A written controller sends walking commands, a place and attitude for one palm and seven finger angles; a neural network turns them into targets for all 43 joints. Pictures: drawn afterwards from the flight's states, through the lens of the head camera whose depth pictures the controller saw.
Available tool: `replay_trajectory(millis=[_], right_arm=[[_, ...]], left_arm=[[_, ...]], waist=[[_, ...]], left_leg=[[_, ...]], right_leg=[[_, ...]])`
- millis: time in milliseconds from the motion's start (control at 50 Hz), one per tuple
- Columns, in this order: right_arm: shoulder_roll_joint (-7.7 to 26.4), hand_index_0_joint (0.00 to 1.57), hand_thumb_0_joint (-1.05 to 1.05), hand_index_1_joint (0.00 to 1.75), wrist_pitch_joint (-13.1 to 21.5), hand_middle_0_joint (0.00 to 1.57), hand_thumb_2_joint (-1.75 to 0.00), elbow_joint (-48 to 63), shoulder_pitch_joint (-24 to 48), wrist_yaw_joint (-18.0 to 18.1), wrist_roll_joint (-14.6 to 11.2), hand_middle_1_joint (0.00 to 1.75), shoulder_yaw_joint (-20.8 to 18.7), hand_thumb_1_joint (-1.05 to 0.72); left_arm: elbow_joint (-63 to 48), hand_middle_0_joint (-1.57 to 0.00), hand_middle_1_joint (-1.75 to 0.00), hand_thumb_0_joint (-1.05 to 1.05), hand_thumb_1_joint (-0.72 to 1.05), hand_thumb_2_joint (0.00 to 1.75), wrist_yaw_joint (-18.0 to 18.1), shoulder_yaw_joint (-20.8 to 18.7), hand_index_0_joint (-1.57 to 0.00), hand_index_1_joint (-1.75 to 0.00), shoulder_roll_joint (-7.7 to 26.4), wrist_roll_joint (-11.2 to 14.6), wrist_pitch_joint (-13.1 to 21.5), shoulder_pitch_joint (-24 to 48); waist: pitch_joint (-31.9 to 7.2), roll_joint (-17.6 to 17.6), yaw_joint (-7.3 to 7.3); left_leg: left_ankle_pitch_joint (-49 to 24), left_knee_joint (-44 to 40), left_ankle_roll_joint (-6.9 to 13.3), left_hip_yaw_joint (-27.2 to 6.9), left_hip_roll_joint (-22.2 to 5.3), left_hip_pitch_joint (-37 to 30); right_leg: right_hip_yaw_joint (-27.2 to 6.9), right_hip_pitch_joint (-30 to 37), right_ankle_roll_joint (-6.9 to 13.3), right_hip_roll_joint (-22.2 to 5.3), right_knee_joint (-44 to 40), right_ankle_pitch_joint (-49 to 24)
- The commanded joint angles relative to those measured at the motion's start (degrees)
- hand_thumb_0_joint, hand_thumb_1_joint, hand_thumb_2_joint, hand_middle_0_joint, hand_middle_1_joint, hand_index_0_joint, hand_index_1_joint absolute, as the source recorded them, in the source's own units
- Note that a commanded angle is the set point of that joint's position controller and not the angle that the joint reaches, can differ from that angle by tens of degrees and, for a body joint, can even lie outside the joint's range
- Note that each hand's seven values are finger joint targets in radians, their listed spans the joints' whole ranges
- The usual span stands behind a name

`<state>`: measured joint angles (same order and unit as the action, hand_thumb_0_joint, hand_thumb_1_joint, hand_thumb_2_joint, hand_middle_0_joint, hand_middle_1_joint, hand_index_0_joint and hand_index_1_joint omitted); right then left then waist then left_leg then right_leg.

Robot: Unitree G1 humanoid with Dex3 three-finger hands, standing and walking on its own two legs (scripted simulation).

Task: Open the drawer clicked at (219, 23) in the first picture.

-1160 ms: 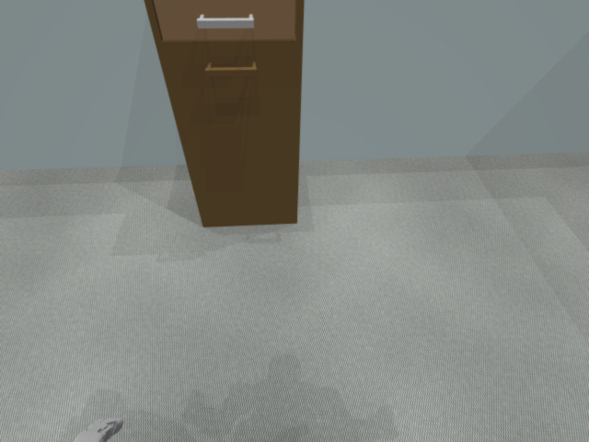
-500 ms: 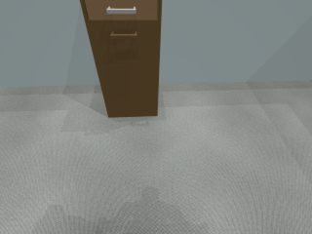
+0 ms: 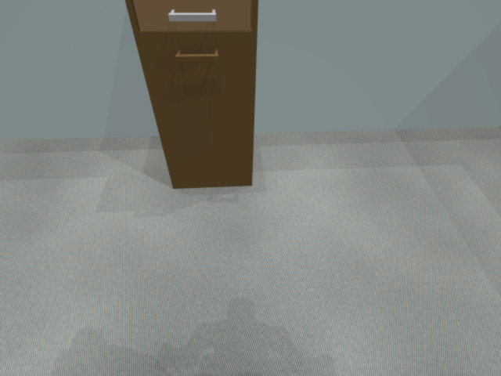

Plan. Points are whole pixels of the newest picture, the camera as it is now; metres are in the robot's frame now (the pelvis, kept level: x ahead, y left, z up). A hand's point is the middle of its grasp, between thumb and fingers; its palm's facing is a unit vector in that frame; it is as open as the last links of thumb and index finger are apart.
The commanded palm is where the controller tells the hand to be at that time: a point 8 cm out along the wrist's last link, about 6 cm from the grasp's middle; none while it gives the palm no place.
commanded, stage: look at it before walking up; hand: left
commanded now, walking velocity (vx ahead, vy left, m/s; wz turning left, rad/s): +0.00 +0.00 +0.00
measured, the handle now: (193, 14) +1.14 +0.26 +0.12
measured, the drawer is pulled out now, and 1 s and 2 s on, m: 0.00 0.00 0.00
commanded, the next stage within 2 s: walk to a spot facing it in 0.28 s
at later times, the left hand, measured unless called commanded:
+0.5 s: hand out of the picture +0.08 +0.24 -0.16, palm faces -0.02 -0.95 -0.32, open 7.4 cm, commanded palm none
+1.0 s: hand (190, 315) +0.27 +0.14 -0.19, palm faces -0.16 -0.97 -0.19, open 7.4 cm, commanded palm none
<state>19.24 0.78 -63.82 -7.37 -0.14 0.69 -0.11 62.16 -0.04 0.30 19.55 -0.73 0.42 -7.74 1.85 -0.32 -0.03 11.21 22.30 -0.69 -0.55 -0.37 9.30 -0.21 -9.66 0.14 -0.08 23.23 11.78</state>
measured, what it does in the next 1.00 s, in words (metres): walks ahead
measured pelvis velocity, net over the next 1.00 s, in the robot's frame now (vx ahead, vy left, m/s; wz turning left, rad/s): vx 0.17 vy -0.03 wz -0.14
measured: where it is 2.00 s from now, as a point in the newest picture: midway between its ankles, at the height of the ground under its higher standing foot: (270, 344)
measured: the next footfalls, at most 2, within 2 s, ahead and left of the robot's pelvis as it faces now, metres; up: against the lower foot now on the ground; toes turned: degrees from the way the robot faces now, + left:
right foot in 1.02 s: +0.31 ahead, -0.16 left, +0.00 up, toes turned -16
left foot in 1.48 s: +0.45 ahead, +0.05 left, +0.00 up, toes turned +8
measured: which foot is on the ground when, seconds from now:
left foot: down 0.00-1.00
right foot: down 0.00-0.68, up 0.70-1.00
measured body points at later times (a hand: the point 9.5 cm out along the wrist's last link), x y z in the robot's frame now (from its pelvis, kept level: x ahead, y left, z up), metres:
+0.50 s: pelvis +0.01 +0.00 +0.00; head +0.01 +0.00 +0.45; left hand +0.08 +0.29 -0.14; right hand +0.09 -0.29 -0.14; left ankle +0.01 +0.13 -0.74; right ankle +0.01 -0.12 -0.74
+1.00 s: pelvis +0.17 -0.03 -0.02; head +0.20 -0.04 +0.42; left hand +0.28 +0.20 -0.17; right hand -0.03 -0.20 -0.16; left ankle +0.01 +0.13 -0.74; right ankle +0.27 -0.14 -0.73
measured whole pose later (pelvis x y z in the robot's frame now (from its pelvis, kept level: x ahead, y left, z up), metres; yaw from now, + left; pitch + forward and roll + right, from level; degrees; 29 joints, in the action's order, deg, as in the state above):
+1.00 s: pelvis +0.17 -0.03 -0.02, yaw -8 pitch -1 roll +0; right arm 7.3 3.6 -70.7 -31.0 1.5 1.3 -1.2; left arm 58.1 -1.9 -2.9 10.7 -1.2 1.3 -8.6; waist 5.9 0.8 -2.3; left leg 26.8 22.0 -3.0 8.1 -4.8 -7.2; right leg 7.4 -27.6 3.7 -2.5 38.5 13.5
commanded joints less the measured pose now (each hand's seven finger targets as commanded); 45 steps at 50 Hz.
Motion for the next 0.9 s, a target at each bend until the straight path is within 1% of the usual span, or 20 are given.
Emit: replay_trajectory(millis=[0,360,380,400,420,460,520,560,600,620,640,660,680,700,720,740,760,780,840,880], right_arm=[[11.9,0.20,0.00,0.30,1.3,0.20,-0.90,3.9,3.0,0.8,-0.2,0.30,-2.0,-0.90],[11.9,0.20,0.00,0.30,1.1,0.20,-0.90,3.9,3.9,0.9,-0.2,0.30,-1.9,-0.90],[7.7,0.20,0.00,0.30,0.6,0.20,-0.90,2.9,2.1,0.7,0.0,0.30,-0.8,-0.90],[4.4,0.20,0.00,0.30,0.0,0.20,-0.90,2.2,0.2,0.5,0.3,0.30,-0.1,-0.90],[3.9,0.20,0.00,0.30,-0.3,0.20,-0.90,2.0,-1.4,0.3,0.5,0.30,-0.2,-0.90],[4.2,0.20,0.00,0.30,-0.7,0.20,-0.90,2.3,-2.0,0.2,0.9,0.30,-0.6,-0.90],[3.3,0.20,0.00,0.30,-0.4,0.20,-0.90,3.1,-3.4,0.0,0.9,0.30,-0.9,-0.90],[2.0,0.20,0.00,0.30,0.4,0.20,-0.90,3.4,-5.4,0.2,0.8,0.30,-1.1,-0.90],[1.2,0.20,0.00,0.30,1.3,0.20,-0.90,3.0,-8.1,0.3,0.5,0.30,-1.3,-0.90],[1.3,0.20,0.00,0.30,1.5,0.20,-0.90,2.6,-10.2,0.4,0.5,0.30,-1.5,-0.90],[2.2,0.20,0.00,0.30,1.8,0.20,-0.90,1.6,-13.0,0.6,0.6,0.30,-1.9,-0.90],[4.6,0.20,0.00,0.30,2.2,0.20,-0.90,0.1,-18.2,0.8,0.9,0.30,-2.7,-0.90],[5.6,0.20,0.00,0.30,2.6,0.20,-0.90,-1.2,-23.6,1.3,1.0,0.30,-3.4,-0.90],[4.0,0.20,0.00,0.30,3.1,0.20,-0.90,-2.0,-26.3,1.8,0.8,0.30,-3.0,-0.90],[1.8,0.20,0.00,0.30,3.6,0.20,-0.90,-2.3,-26.7,2.1,0.6,0.30,-2.5,-0.90],[0.6,0.20,0.00,0.30,3.9,0.20,-0.90,-1.9,-25.6,2.3,0.7,0.30,-2.3,-0.90],[-0.2,0.20,0.00,0.30,4.2,0.20,-0.90,-1.7,-24.8,2.4,0.8,0.30,-2.3,-0.90],[0.1,0.20,0.00,0.30,4.4,0.20,-0.90,-1.4,-23.4,2.4,0.9,0.30,-2.4,-0.90],[-1.6,0.20,0.00,0.30,4.7,0.20,-0.90,-1.9,-22.8,2.5,0.8,0.30,-2.5,-0.90],[-2.0,0.20,0.00,0.30,4.6,0.20,-0.90,-2.5,-22.5,2.5,0.8,0.30,-2.5,-0.90]], left_arm=[[-3.5,-0.20,-0.30,0.00,0.90,0.90,0.7,-2.2,-0.20,-0.30,11.7,0.1,1.2,2.1],[-3.4,-0.20,-0.30,0.00,0.90,0.90,0.7,-2.3,-0.20,-0.30,12.0,0.0,1.3,2.5],[-2.4,-0.20,-0.30,0.00,0.90,0.90,0.8,-1.4,-0.20,-0.30,7.7,0.2,0.7,0.4],[-1.6,-0.20,-0.30,0.00,0.90,0.90,0.8,-0.8,-0.20,-0.30,4.7,0.1,0.0,-2.0],[-1.3,-0.20,-0.30,0.00,0.90,0.90,0.7,-0.8,-0.20,-0.30,4.7,-0.2,-0.4,-3.4],[-1.4,-0.20,-0.30,0.00,0.90,0.90,0.0,-1.5,-0.20,-0.30,5.7,-0.4,-0.8,-4.9],[-1.9,-0.20,-0.30,0.00,0.90,0.90,-0.3,-2.5,-0.20,-0.30,6.4,-0.6,-0.8,-7.6],[-2.3,-0.20,-0.30,0.00,0.90,0.90,-0.3,-3.1,-0.20,-0.30,6.2,-0.3,-0.3,-9.0],[-2.5,-0.20,-0.30,0.00,0.90,0.90,-0.3,-3.3,-0.20,-0.30,4.7,0.0,0.3,-9.4],[-2.9,-0.20,-0.30,0.00,0.90,0.90,-0.4,-3.2,-0.20,-0.30,3.6,0.0,0.4,-8.9],[-3.4,-0.20,-0.30,0.00,0.90,0.90,-0.6,-3.1,-0.20,-0.30,1.8,-0.2,0.6,-7.9],[-4.6,-0.20,-0.30,0.00,0.90,0.90,-0.8,-2.9,-0.20,-0.30,-0.9,-0.3,0.8,-6.0],[-6.8,-0.20,-0.30,0.00,0.90,0.90,-0.7,-2.5,-0.20,-0.30,-2.4,-0.4,1.4,-1.6],[-7.8,-0.20,-0.30,0.00,0.90,0.90,-0.5,-2.8,-0.20,-0.30,-1.5,-0.8,1.8,0.8],[-7.5,-0.20,-0.30,0.00,0.90,0.90,-0.6,-3.1,-0.20,-0.30,-1.1,-0.6,2.3,0.5],[-7.0,-0.20,-0.30,0.00,0.90,0.90,-0.9,-3.2,-0.20,-0.30,-2.6,-0.6,2.4,0.4],[-6.9,-0.20,-0.30,0.00,0.90,0.90,-1.2,-3.3,-0.20,-0.30,-3.7,-0.6,2.2,0.3],[-6.9,-0.20,-0.30,0.00,0.90,0.90,-1.6,-3.2,-0.20,-0.30,-4.9,-0.4,1.8,-0.4],[-7.5,-0.20,-0.30,0.00,0.90,0.90,-2.5,-2.9,-0.20,-0.30,-7.4,-0.4,1.2,1.5],[-7.5,-0.20,-0.30,0.00,0.90,0.90,-2.6,-2.8,-0.20,-0.30,-8.4,-0.2,1.1,1.7]], waist=[[-4.5,0.7,0.17],[-3.4,0.3,0.11],[-4.7,0.3,0.09],[-3.8,0.1,0.27],[-3.1,-1.0,0.43],[1.0,-2.0,0.75],[4.9,-5.3,1.11],[4.9,-6.0,0.45],[4.6,-3.7,-0.61],[4.9,-1.3,-1.50],[6.1,3.9,-2.76],[5.6,11.9,-4.66],[8.0,16.9,-6.51],[9.2,13.4,-6.99],[8.2,9.5,-6.22],[8.1,7.2,-5.34],[7.9,5.8,-4.51],[7.2,6.8,-3.20],[8.1,7.5,-2.27],[7.6,9.1,-1.62]], left_leg=[[-7.7,-3.6,2.4,-5.4,-6.4,-1.6],[-7.7,-4.4,2.1,-5.3,-6.3,-2.4],[-4.9,-3.9,1.4,-4.3,-6.2,-2.7],[0.9,-3.1,0.9,-3.4,-5.5,-2.0],[7.7,-2.3,1.1,-3.0,-4.9,-0.6],[17.4,-1.1,1.1,-2.0,-3.7,4.0],[19.7,4.9,1.2,0.4,-2.2,9.3],[15.3,8.5,1.3,2.3,-2.1,9.3],[12.7,7.1,1.8,2.0,-2.9,5.2],[13.7,5.0,2.5,0.2,-4.0,2.7],[15.1,0.5,4.1,-4.3,-7.4,-1.5],[16.9,-6.5,7.4,-14.2,-14.6,-7.2],[10.8,-12.1,11.2,-22.7,-21.0,-12.9],[-1.2,-11.2,12.6,-23.2,-22.9,-15.4],[-12.1,-9.1,13.6,-20.9,-23.2,-17.4],[-18.2,-7.9,13.5,-16.9,-22.6,-16.7],[-19.6,-8.0,12.6,-13.2,-21.3,-15.6],[-17.8,-8.6,11.8,-10.0,-20.1,-14.7],[-15.5,-10.9,9.0,-1.1,-15.7,-9.3],[-19.0,-10.5,7.9,3.0,-14.0,-7.1]], right_leg=[[-5.7,1.0,1.7,-6.8,-4.2,-6.9],[-5.9,1.5,1.6,-6.9,-5.5,-7.4],[-5.7,2.0,1.0,-6.8,-5.6,-3.7],[-6.0,0.9,0.7,-6.3,-5.6,3.9],[-6.9,0.1,1.0,-6.2,-6.0,11.3],[-9.7,-2.8,2.3,-6.3,-7.7,21.5],[-14.0,-4.1,4.9,-8.0,-9.1,27.9],[-16.1,-3.8,6.8,-9.8,-9.1,25.9],[-14.4,-5.9,7.2,-8.6,-5.4,19.6],[-11.8,-8.6,6.6,-6.6,-1.9,17.4],[-7.8,-14.2,5.1,-3.3,4.8,15.1],[-0.3,-20.8,3.1,1.4,17.6,12.7],[2.9,-30.9,1.9,2.0,28.4,18.3],[-0.3,-35.3,1.9,-1.0,34.7,18.0],[-1.2,-36.8,1.8,-2.8,37.8,16.5],[-1.0,-36.3,1.7,-4.4,38.9,15.9],[-0.1,-34.7,1.6,-5.1,38.3,14.9],[0.7,-33.3,1.3,-5.6,36.2,13.5],[5.1,-27.0,1.2,-5.1,27.1,6.5],[8.5,-20.2,1.8,-3.0,19.4,3.3]])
